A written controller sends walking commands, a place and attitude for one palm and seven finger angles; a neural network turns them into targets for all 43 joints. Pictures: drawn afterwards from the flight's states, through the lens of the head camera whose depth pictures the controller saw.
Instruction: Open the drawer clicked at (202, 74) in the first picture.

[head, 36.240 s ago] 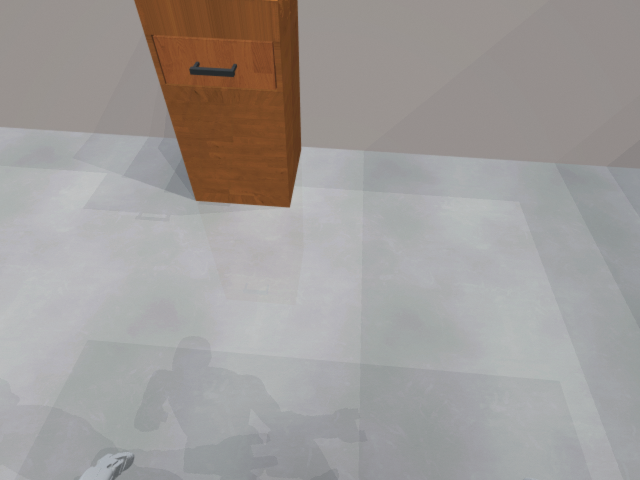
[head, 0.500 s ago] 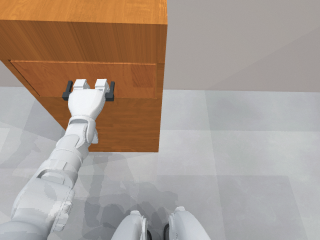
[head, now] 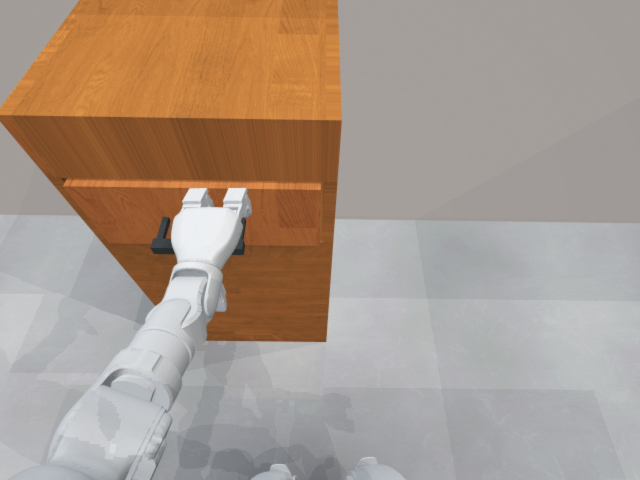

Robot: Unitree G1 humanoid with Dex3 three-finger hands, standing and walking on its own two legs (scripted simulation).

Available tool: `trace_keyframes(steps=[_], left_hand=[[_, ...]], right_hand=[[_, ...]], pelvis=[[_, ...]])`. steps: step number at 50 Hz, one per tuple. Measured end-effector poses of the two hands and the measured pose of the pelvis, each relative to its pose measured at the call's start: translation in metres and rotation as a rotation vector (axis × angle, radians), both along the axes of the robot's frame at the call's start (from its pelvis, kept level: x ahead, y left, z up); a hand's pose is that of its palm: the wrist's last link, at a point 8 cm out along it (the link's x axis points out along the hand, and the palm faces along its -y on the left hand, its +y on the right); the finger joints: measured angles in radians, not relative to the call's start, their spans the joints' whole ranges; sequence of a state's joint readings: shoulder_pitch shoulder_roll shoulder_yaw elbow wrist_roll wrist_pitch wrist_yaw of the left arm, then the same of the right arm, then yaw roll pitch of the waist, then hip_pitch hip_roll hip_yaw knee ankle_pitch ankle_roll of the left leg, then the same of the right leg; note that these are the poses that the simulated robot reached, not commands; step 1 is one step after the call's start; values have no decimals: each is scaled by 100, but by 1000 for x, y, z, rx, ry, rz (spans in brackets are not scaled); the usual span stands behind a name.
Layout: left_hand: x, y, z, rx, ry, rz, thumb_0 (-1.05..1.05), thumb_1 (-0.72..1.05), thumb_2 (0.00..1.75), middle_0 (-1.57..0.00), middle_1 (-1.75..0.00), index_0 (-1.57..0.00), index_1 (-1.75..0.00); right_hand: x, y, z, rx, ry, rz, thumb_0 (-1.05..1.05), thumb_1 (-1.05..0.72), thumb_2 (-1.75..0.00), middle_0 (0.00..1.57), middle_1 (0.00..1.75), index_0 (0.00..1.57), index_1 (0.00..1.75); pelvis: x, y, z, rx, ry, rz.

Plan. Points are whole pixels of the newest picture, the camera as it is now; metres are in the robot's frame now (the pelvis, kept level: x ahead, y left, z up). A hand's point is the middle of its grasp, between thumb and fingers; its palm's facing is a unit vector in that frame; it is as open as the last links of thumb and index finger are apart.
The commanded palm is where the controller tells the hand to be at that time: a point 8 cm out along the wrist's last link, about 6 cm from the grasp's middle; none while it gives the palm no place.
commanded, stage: lift the fingers back up to retry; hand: left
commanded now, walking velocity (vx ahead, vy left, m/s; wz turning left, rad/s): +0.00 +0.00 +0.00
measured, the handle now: (201, 235) +0.49 +0.20 -0.06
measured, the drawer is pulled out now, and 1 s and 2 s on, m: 0.01 0.01 0.01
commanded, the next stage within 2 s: re-aim the fingers above the handle in 0.30 s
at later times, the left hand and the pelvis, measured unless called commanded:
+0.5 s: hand (214, 255) +0.42 +0.15 -0.01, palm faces +0.00 -0.06 -1.00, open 13.9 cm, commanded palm +0.39 +0.17 +0.05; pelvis +0.00 -0.01 +0.01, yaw +0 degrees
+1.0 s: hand (208, 252) +0.42 +0.16 -0.01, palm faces +0.00 -0.01 -1.00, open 13.9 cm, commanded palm +0.39 +0.17 +0.05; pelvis -0.01 -0.02 +0.01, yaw +0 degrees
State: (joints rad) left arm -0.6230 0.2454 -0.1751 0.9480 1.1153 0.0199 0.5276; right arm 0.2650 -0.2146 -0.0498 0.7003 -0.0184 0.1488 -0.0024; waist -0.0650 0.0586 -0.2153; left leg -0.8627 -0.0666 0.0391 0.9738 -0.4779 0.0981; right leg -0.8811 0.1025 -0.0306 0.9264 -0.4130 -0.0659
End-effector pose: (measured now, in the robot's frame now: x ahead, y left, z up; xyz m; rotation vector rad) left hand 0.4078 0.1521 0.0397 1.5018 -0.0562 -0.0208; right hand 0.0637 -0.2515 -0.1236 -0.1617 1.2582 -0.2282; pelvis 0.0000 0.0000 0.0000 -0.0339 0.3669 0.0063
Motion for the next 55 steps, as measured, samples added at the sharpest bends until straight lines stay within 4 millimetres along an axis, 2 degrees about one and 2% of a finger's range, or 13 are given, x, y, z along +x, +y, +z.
trace_keyframes(steps=[9, 16, 23, 28, 33, 39, 44, 49, 55], left_hand=[[-4, 10, 11, 29, 58, 92, 0, -49, 30, -32, -120, -32, -120], [-10, 11, 9, 20, 108, 45, 0, -49, 30, -32, -120, -32, -120], [-11, 3, 5, 7, 47, -16, 0, -49, 30, -32, -120, -32, -120], [-10, 10, 6, 35, 7, 46, 0, -49, 30, -32, -120, -32, -120], [-12, 17, 7, 71, 51, 106, 0, -49, 30, -32, -120, -32, -120], [-11, 1, 8, 26, 105, 54, 0, -49, 30, -32, -120, -32, -120], [-7, -10, 9, 3, 64, -5, 0, -49, 30, -32, -120, -32, -120], [-4, 5, 7, 42, 21, 51, 0, -49, 30, -32, -120, -32, -120], [-12, 24, -2, 76, 92, 132, 0, -49, 30, -32, -120, -32, -120]], right_hand=[[8, -6, 14, 14, -27, -19, 1, -91, -89, 20, 30, 20, 30], [8, -16, 22, -17, -36, -6, 1, -91, -89, 20, 30, 20, 30], [4, -26, 14, -33, -34, 2, 1, -91, -89, 20, 30, 20, 30], [-1, -24, 6, -6, -23, -8, 1, -91, -89, 19, 30, 20, 30], [-6, -18, 3, 27, -9, -14, 1, -91, -89, 20, 30, 20, 30], [-7, -19, 10, 16, -20, -15, 1, -91, -89, 20, 30, 20, 30], [-5, -26, 12, -10, -41, -17, 1, -91, -89, 20, 30, 20, 30], [-6, -32, 8, -15, -37, -17, 1, -91, -89, 20, 30, 20, 30], [-7, -31, 6, 0, -11, -12, 1, -91, -89, 20, 30, 20, 30]], pelvis=[[3, -5, 14, 14, -44, -14], [2, -11, 18, 19, -55, -4], [-2, -14, 11, 21, -29, -2], [-4, -15, 7, 27, -20, -14], [-5, -18, 10, 30, -30, -10], [-5, -21, 14, 30, -43, -3], [-5, -22, 12, 32, -31, -10], [-5, -23, 8, 35, -15, -21], [-4, -23, 10, 34, -18, -12]])
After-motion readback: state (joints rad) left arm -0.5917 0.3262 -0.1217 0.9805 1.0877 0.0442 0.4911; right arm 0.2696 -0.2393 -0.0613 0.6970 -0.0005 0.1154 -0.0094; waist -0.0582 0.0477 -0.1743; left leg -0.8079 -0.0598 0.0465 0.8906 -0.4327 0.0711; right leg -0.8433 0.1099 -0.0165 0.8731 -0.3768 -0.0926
